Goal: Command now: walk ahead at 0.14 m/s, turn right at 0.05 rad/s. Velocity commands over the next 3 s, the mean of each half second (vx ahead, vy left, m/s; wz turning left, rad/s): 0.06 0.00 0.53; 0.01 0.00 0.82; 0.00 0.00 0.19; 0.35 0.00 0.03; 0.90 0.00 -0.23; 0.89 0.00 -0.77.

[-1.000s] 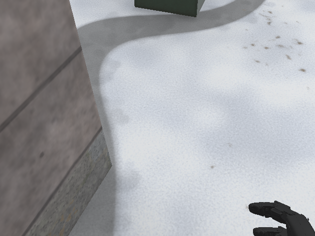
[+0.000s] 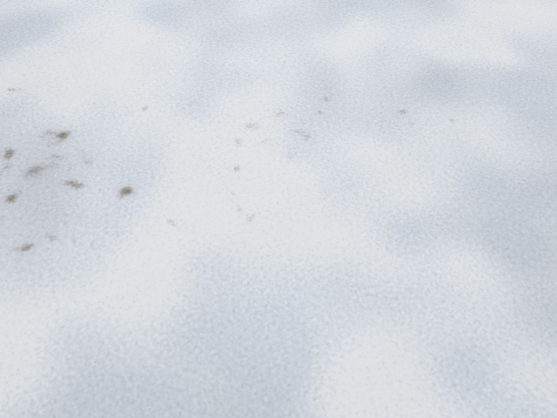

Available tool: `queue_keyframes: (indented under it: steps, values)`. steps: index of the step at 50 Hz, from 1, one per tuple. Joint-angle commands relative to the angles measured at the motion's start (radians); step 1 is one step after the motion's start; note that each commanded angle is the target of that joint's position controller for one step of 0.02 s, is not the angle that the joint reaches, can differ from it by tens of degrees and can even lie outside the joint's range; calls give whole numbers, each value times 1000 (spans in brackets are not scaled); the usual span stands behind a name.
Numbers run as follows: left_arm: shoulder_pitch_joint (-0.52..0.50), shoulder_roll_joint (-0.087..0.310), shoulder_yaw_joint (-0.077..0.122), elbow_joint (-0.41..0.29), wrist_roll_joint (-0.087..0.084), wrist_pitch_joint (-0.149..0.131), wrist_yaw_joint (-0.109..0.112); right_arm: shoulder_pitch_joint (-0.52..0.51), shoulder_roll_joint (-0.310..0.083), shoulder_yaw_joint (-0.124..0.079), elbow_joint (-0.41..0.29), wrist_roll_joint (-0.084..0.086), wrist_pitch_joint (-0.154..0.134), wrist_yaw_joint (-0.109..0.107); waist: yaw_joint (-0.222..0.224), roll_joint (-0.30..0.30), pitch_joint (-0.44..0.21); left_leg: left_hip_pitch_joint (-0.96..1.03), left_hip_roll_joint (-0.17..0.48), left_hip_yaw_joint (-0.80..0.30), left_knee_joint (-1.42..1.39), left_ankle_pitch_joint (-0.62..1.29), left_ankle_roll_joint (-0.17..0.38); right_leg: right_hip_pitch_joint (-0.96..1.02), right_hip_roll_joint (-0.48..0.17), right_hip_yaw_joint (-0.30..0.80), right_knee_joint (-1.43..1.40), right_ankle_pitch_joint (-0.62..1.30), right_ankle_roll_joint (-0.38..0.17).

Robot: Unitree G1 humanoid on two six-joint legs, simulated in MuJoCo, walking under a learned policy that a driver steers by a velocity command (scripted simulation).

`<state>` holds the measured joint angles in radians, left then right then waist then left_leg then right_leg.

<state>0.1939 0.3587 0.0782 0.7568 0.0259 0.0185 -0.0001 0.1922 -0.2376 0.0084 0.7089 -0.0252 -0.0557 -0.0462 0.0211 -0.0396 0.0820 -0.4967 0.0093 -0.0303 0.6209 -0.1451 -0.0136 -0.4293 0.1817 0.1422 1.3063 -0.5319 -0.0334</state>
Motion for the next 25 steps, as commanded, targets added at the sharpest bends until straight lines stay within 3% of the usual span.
queue_keyframes:
  steps: [1,2,3,4,6,9,10,11,12,13,14,15,16,18,20,22,24,25]
  values:
    - [88,-6,-34,-24,12,29,-13,7,-79,-2,-29,-10,-8,4,36,169,-225,201,178,-244,-280,485,172,41,-107,-69,-201,29,37]
    - [79,-26,-45,-23,6,38,-11,35,-112,-11,-1,-9,-6,13,40,192,-199,187,137,-206,-287,588,161,89,-99,-112,-322,15,42]
    - [65,-24,-46,-18,-3,40,-4,77,-165,-33,17,-4,-4,24,25,213,-192,214,127,-213,-280,689,169,113,-83,-126,-396,15,41]
    - [59,-15,-47,-14,-7,42,2,112,-191,-46,31,0,-2,32,19,214,-207,248,132,-235,-272,708,178,125,-70,-123,-424,20,33]
    - [31,18,-45,-9,-11,52,11,123,-178,-53,31,21,23,40,17,190,-221,286,157,-333,-281,491,193,107,-68,-94,-473,28,5]
    - [15,1,-58,2,-17,55,9,66,-184,-77,-3,10,66,49,31,213,-169,141,123,-400,-363,-18,158,206,-56,-109,-621,68,-26]
    - [74,-20,-63,13,-6,48,9,42,-182,-90,-21,9,74,53,61,204,-173,69,100,-383,-361,-100,131,305,-44,-134,-717,100,-33]
    - [117,-8,-60,28,2,40,14,19,-171,-95,-28,15,81,55,85,194,-137,-40,53,-362,-337,-172,76,409,-60,-118,-855,152,-50]
    - [146,77,-41,34,19,31,28,20,-116,-90,-49,27,82,54,79,27,-98,-187,-35,-265,-157,-309,10,484,-251,94,-1039,61,-97]
    - [-18,153,-25,-24,7,35,45,81,-38,-72,-57,58,78,46,3,-239,-69,-272,-162,-42,151,-432,-2,342,-524,364,-1145,83,-181]
    - [-70,80,-36,-60,11,23,43,132,-119,-89,-23,16,80,34,-26,-64,-31,-165,-57,-46,346,-422,-11,158,-584,314,-1133,263,-219]
    - [-99,8,-52,-77,13,7,46,139,-139,-103,-11,7,81,37,-60,-49,-34,-68,-46,-45,455,-374,-10,94,-517,218,-1103,396,-220]
    - [-139,-27,-59,-86,8,-3,46,178,-126,-103,14,3,88,40,-94,-36,-26,-61,-39,-41,540,-320,-12,102,-452,111,-1081,499,-197]
    - [-146,-19,-57,-108,1,-8,62,186,-140,-106,28,-1,106,43,-101,-69,-42,-114,-33,-12,631,-272,-19,201,-395,-29,-1035,721,-180]
    - [-62,11,-43,-88,5,-15,62,126,-142,-101,-8,15,109,59,-65,-29,-71,-171,-14,6,585,-241,-33,348,-409,-74,-993,868,-187]
    - [18,24,-34,-68,6,-6,54,70,-123,-92,-50,35,124,96,-17,-58,-109,-205,7,19,484,-219,-41,475,-415,-109,-951,878,-186]
    - [50,46,-20,-55,6,-8,46,18,-95,-81,-82,37,131,117,9,-74,-124,-149,13,44,374,-224,-39,491,-438,-145,-938,860,-178]
    - [55,52,-16,-66,11,-10,44,3,-102,-81,-98,30,128,117,17,-88,-116,-95,7,58,317,-254,-37,456,-441,-170,-944,856,-175]
